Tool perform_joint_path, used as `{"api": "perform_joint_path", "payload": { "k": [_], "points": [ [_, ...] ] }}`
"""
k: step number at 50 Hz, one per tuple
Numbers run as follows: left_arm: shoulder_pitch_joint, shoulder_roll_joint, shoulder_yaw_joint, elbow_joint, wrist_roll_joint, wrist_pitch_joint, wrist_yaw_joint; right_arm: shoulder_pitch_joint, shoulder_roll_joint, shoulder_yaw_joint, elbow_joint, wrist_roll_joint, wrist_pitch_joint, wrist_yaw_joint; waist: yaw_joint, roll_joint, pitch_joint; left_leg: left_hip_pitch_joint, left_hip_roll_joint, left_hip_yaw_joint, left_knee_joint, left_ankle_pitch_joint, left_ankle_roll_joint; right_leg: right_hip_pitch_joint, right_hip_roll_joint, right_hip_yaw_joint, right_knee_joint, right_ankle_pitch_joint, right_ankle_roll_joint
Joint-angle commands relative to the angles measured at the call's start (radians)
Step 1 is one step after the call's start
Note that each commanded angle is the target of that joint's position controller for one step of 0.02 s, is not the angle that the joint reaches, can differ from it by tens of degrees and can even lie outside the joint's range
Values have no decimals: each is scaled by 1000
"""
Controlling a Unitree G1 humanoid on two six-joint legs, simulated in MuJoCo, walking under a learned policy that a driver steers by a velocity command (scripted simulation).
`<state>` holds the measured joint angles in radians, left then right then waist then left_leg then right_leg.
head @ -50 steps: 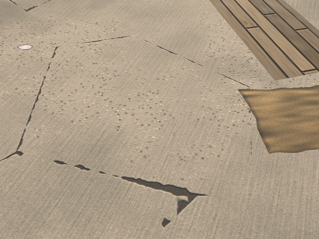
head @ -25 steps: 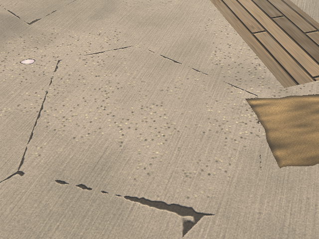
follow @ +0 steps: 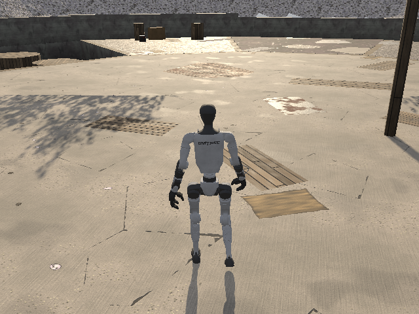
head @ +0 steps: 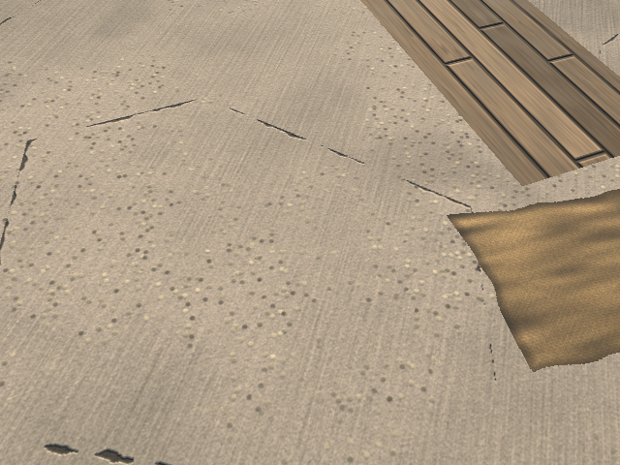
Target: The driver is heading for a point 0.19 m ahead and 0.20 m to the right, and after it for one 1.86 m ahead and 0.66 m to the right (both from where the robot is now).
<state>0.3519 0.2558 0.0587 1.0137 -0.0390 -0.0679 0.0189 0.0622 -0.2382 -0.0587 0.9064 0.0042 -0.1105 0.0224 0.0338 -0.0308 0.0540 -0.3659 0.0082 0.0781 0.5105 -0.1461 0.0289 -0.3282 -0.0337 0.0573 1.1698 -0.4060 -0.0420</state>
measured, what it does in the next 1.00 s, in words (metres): walks ahead, turning right: right foot, then left foot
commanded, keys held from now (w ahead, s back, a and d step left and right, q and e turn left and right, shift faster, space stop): w+e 0.10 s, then e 0.60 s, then no key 0.30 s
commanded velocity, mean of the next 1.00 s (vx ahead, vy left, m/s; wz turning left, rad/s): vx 0.16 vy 0.00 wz -0.48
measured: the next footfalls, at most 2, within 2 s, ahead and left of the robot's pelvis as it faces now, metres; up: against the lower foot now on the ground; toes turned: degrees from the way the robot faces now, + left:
right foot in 0.38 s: +0.32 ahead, -0.15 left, +0.00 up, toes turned -15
left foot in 0.88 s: +0.40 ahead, +0.06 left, +0.00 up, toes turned -31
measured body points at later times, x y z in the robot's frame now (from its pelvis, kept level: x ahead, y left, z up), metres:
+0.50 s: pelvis +0.21 -0.05 -0.01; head +0.25 -0.08 +0.44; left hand +0.43 +0.18 -0.10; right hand +0.25 -0.35 -0.14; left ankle +0.15 +0.12 -0.63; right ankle +0.28 -0.14 -0.73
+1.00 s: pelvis +0.29 -0.02 +0.01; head +0.33 -0.02 +0.46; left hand +0.57 +0.14 -0.10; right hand +0.25 -0.32 -0.10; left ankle +0.36 +0.08 -0.73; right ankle +0.23 -0.13 -0.68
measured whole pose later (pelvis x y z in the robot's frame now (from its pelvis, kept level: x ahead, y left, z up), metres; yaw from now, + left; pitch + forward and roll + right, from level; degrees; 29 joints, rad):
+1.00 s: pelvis +0.29 -0.02 +0.01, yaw -29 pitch +2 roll -1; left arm 0.16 0.31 0.07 0.69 0.00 0.03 0.03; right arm 0.17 -0.26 -0.05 0.84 -0.02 -0.02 -0.02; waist -0.03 -0.04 0.02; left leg -0.29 0.01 -0.04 0.49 -0.23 0.00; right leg -0.47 0.13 0.14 0.94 -0.49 0.03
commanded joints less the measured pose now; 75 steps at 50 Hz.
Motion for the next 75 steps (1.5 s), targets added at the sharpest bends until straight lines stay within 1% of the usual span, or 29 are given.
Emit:
{"api": "perform_joint_path", "payload": {
  "k": [1, 5, 9, 13, 17, 18, 19, 20, 21, 22, 23, 25, 27, 32, 36, 42, 43, 44, 45, 46, 47, 48, 50, 54, 58, 60, 61, 63, 75],
  "points": [
    [29, 49, 29, -70, 3, 5, 6, 38, -76, -16, -2, -19, -15, 0, -19, 156, -64, 190, 268, -280, -353, -119, 114, -227, -122, 51, 46, 104, -22],
    [-48, 41, 39, -128, 7, 43, 5, 62, -114, -28, 22, -18, -22, -19, -3, 106, -8, 150, 274, -140, -420, -22, 150, -307, -139, 50, -42, 201, -5],
    [-156, 34, 34, -184, 26, 34, -20, 68, -154, -34, 15, -27, -5, -47, -14, 74, 21, 154, 230, 50, -373, 315, 138, -287, -107, -11, -303, 396, 25],
    [-273, 35, 25, -251, 34, 40, -55, 126, -202, -45, 18, -1, 26, -69, -57, 73, -8, 256, 251, 109, -282, 466, 126, -236, -66, -95, -472, 426, 22],
    [-195, 114, 56, -282, 34, 51, -74, 106, -238, -63, -4, 32, 62, -75, 7, 109, -84, 371, 272, 119, -28, 700, 76, -114, 19, -148, -567, 263, -45],
    [-84, 156, 79, -256, 32, 46, -69, 98, -223, -59, -12, 34, 71, -73, 64, 75, -140, 346, 227, 142, 148, 665, 38, 32, 65, -160, -664, 350, -76],
    [-8, 246, 109, -248, 33, 45, -45, 153, -191, -48, -19, 6, 69, -65, 82, -57, -208, 174, 160, 155, 413, 366, -35, 258, -17, -12, -703, 721, -128],
    [-43, 335, 116, -269, 40, 54, -26, 229, -79, -15, -51, -58, 60, -49, -37, -281, -294, -175, -17, 108, 761, -552, -104, 526, -253, 358, -604, 1199, -288],
    [-31, 296, 97, -311, 55, 45, -40, 241, -126, -15, -55, -22, 45, -34, 7, -179, -502, -254, -57, -134, 916, -611, -96, 593, -357, 609, -722, 941, -412],
    [-76, 244, 84, -330, 50, 37, -46, 133, -169, -28, -77, 20, 43, -31, 30, -64, -410, -321, -19, -168, 917, -500, -71, 521, -305, 515, -777, 759, -362],
    [-141, 209, 76, -332, 30, 34, -40, 87, -161, -27, -89, 20, 48, -41, 6, -6, -290, -348, 16, -159, 844, -400, -62, 396, -254, 418, -804, 612, -300],
    [-221, 164, 62, -350, 31, 41, -25, 77, -182, -37, -83, -9, 72, -64, -45, 14, -189, -256, 61, -172, 707, -303, -60, 168, -192, 332, -847, 497, -239],
    [-222, 175, 64, -362, 50, 43, -15, 93, -168, -38, -87, -13, 87, -68, -63, -27, -188, -184, 39, -161, 631, -263, -62, 88, -155, 298, -861, 532, -228],
    [-194, 206, 74, -376, 32, 60, 13, 50, -140, -28, -105, -14, 98, -77, -44, -52, -208, -186, 7, -178, 429, -179, -104, 89, -122, 306, -855, 402, -206],
    [-203, 195, 69, -387, 36, 77, 22, 15, -144, -26, -120, -7, 96, -72, -27, -97, -172, -153, -7, -185, 305, -136, -112, 58, -94, 342, -863, 191, -177],
    [-200, 159, 43, -390, 40, 95, 19, 76, -141, -22, -112, -3, 66, -43, -44, -123, -183, 47, -13, -133, 16, -91, -67, 85, -90, 368, -754, 390, -147],
    [-179, 146, 37, -383, 35, 99, 21, 97, -150, -23, -108, -10, 62, -36, -55, -102, -173, 124, 10, -142, -103, 15, -42, 61, -59, 350, -724, 371, -111],
    [-141, 115, 26, -382, 43, 97, 22, 110, -212, -34, -114, -31, 62, -37, -34, 17, -174, 205, 155, -274, -161, 103, 11, -8, 10, 277, -610, 227, -54],
    [-88, 98, 25, -395, 40, 88, 17, 67, -286, -47, -123, -45, 72, -43, 37, 261, -138, 244, 313, -455, -176, 331, 146, -157, 169, 112, -468, -87, 4],
    [-150, 169, 42, -405, 50, 76, 17, 80, -220, -35, -128, -55, 73, -43, -24, 289, -145, 185, 398, -565, -204, 329, 263, -180, 142, 97, -299, -216, 49],
    [-170, 217, 61, -394, 38, 74, 17, 72, -207, -32, -136, -43, 70, -45, -39, 214, -133, 189, 361, -522, -195, 308, 260, -193, 131, 113, -172, -188, 66],
    [-160, 200, 63, -375, 34, 82, 20, 52, -203, -33, -135, -26, 71, -48, -27, 171, -124, 201, 308, -448, -175, 303, 219, -209, 128, 113, -112, -146, 83],
    [-138, 141, 49, -353, 39, 101, 23, 33, -166, -19, -134, -5, 74, -49, -17, 159, -110, 208, 253, -358, -156, 329, 178, -199, 109, 114, -101, -87, 112],
    [-198, 54, 11, -357, 34, 97, 13, 62, -156, -13, -105, -11, 95, -45, -54, 225, -125, 217, 174, -251, -135, 354, 150, -29, 57, -14, -449, -30, 129],
    [-156, 103, 25, -316, 32, 98, 12, 113, -170, -9, -77, 8, 94, -38, -40, 197, -114, 181, 164, -270, -109, 271, 109, 189, 51, -26, -844, 280, 78],
    [-150, 204, 41, -323, 47, 104, 24, 158, -148, 2, -75, -25, 64, -19, -91, 11, -155, 65, 82, -191, -67, 84, 14, 332, -86, 101, -734, 575, 4],
    [-161, 156, 32, -305, 51, 102, 12, 147, -116, 10, -63, -23, 59, -16, -86, -74, -166, 132, 38, -127, -81, -25, -30, 236, -75, 87, -731, 418, -28],
    [-174, 101, 18, -300, 60, 90, -2, 67, -144, 4, -59, -18, 68, -22, -47, -21, -97, 146, 30, -113, -53, -15, -53, 152, -38, 74, -763, 283, -8],
    [-142, 97, 3, -215, 49, 54, 6, 93, -131, 0, 32, -11, 101, -50, -55, 8, -35, 184, 30, -117, -57, 32, -60, 96, -13, 56, -766, 274, 14]
  ]
}}
Keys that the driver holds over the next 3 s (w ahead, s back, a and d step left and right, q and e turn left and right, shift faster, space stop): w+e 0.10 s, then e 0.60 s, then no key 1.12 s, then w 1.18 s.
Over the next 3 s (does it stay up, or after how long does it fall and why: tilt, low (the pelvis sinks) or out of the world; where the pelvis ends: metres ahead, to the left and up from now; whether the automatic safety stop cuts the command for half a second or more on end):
stays up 0.75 -0.29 0.00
